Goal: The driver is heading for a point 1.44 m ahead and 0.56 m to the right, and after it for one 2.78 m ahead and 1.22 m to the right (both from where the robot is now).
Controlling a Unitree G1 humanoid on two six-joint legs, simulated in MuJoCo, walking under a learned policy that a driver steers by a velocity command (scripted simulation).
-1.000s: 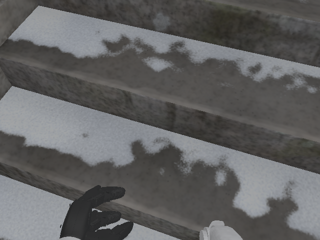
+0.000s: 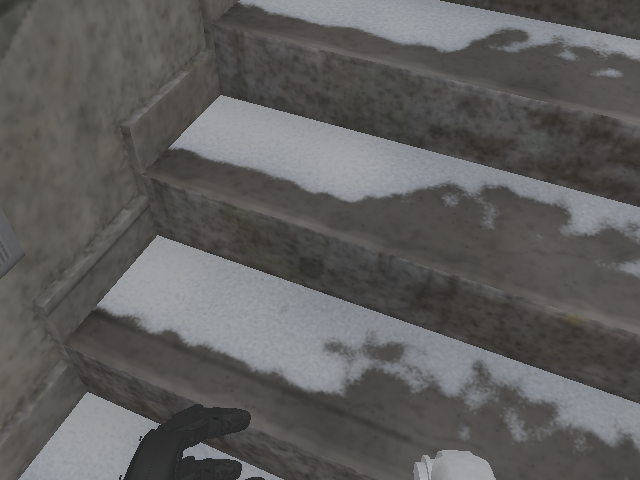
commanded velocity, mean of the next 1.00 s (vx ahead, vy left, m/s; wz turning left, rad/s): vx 0.04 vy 0.00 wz -0.26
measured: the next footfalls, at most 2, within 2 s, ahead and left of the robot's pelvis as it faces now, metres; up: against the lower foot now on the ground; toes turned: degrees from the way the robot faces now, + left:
right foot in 0.08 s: +0.20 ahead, -0.12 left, +0.17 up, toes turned +2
left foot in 0.60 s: +0.26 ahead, +0.14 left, +0.17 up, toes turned -4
